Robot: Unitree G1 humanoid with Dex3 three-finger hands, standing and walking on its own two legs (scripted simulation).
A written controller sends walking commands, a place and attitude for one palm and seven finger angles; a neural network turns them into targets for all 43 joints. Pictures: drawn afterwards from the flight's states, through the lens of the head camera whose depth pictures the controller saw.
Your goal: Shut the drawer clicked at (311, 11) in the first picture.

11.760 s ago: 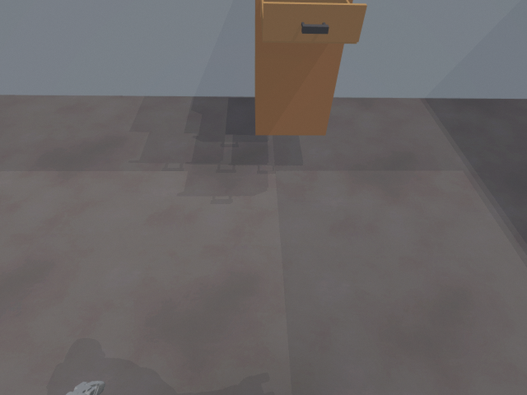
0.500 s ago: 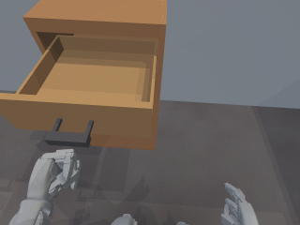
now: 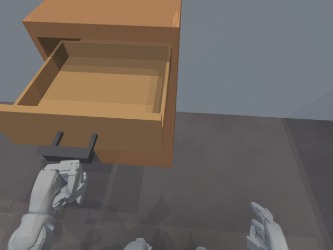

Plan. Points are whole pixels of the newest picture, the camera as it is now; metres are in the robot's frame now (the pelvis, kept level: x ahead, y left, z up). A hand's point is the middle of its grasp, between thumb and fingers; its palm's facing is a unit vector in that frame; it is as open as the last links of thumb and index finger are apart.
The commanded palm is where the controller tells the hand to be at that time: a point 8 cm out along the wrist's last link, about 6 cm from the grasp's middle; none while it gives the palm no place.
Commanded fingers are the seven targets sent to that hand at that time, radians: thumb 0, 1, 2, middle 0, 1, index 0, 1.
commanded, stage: push the drawer shut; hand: left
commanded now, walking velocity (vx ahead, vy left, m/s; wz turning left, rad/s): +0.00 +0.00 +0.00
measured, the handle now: (73, 145) +0.34 +0.24 +0.07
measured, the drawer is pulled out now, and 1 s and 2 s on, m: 0.30 0.21 0.08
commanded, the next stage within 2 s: none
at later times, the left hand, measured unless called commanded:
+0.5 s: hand (79, 172) +0.28 +0.21 +0.06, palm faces -0.04 -1.00 -0.06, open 2.8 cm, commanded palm +0.29 +0.25 +0.07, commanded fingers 0.00 0.90 0.90 -1.40 -1.60 -1.40 -1.60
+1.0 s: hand (90, 144) +0.35 +0.20 +0.06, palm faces -0.05 -1.00 -0.05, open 2.9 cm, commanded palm +0.34 +0.25 +0.07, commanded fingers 0.00 0.90 0.90 -1.40 -1.60 -1.40 -1.60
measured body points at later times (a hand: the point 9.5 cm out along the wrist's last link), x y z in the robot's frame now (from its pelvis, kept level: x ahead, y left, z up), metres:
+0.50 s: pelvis -0.02 +0.00 +0.00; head +0.04 +0.00 +0.45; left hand +0.27 +0.26 +0.06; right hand +0.15 -0.24 -0.09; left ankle +0.02 +0.11 -0.68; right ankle -0.01 -0.09 -0.68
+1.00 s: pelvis -0.03 +0.01 +0.00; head +0.04 +0.02 +0.45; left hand +0.34 +0.25 +0.06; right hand +0.09 -0.24 -0.10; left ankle +0.02 +0.11 -0.68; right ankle -0.01 -0.09 -0.68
